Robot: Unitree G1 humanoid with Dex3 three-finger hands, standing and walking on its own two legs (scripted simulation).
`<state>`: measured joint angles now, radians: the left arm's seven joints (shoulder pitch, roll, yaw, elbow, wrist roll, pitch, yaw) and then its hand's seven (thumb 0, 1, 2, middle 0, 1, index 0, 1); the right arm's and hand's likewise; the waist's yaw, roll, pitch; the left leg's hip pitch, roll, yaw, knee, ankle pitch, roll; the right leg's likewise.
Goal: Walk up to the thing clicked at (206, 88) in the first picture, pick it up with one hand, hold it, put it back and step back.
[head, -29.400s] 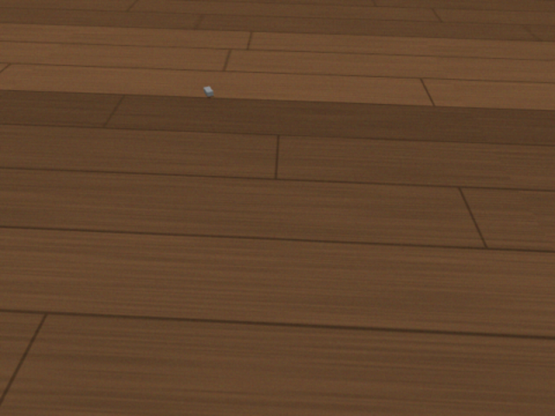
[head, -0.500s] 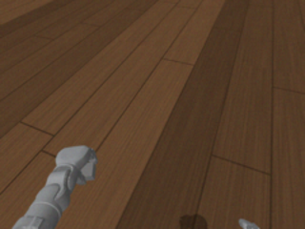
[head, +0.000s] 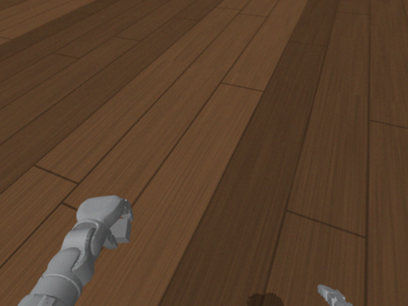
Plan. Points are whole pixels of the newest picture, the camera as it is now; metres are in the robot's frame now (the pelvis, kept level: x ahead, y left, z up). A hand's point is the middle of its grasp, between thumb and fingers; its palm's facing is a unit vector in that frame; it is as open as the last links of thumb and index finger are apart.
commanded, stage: hold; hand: left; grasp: from above
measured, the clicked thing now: (112, 231) +0.31 +0.23 -0.07
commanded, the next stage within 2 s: crouch in 0.72 s
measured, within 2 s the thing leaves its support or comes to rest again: neither
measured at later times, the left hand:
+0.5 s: hand (109, 228) +0.30 +0.22 -0.03, palm faces -0.42 -0.08 -0.91, open 7.4 cm
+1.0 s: hand (110, 232) +0.29 +0.22 -0.04, palm faces -0.43 -0.07 -0.90, open 7.3 cm
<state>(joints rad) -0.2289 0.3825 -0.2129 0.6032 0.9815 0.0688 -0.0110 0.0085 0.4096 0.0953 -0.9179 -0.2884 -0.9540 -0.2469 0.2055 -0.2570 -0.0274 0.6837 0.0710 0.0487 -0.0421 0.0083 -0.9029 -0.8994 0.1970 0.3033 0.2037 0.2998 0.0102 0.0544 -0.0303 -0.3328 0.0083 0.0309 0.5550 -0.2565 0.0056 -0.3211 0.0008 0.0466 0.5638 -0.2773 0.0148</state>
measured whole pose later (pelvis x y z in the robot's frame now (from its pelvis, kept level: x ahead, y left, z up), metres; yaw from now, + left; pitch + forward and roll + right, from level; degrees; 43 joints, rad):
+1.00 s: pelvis +0.00 +0.00 +0.00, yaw +0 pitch +1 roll +0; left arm -0.25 0.37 -0.22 0.67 1.00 0.04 0.02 0.01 0.42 0.08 -0.93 -0.23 -0.97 -0.18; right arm 0.20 -0.25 -0.03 0.68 0.07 0.07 -0.04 0.01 -0.89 -0.90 0.20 0.30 0.20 0.30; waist 0.00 0.05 -0.02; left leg -0.29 0.01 0.03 0.50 -0.23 0.00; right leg -0.28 0.00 0.05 0.51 -0.26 0.01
